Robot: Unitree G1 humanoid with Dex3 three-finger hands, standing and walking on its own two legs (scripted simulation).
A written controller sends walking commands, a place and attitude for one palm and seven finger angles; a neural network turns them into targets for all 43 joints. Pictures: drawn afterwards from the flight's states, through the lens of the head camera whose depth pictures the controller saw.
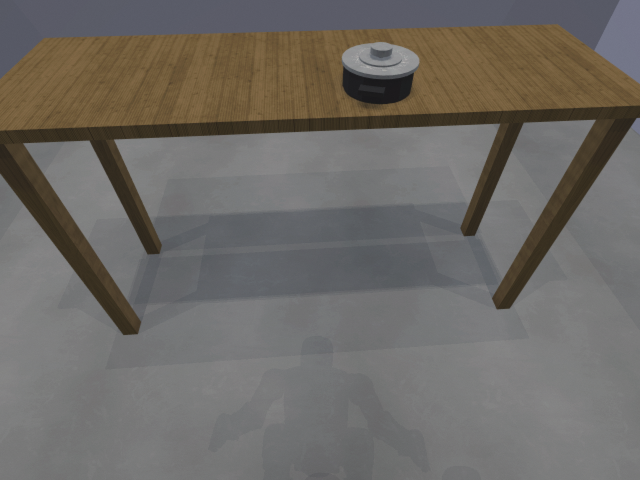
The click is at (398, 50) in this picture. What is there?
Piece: lid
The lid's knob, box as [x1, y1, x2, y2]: [370, 42, 392, 56]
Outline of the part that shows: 371,44 370,52 373,55 387,56 391,53 392,46 388,43 376,42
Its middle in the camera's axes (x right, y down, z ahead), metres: +0.13 -0.40 +0.82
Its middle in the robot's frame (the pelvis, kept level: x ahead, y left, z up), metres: +0.90 -0.08 +0.15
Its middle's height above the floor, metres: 0.93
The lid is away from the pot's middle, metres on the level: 0.00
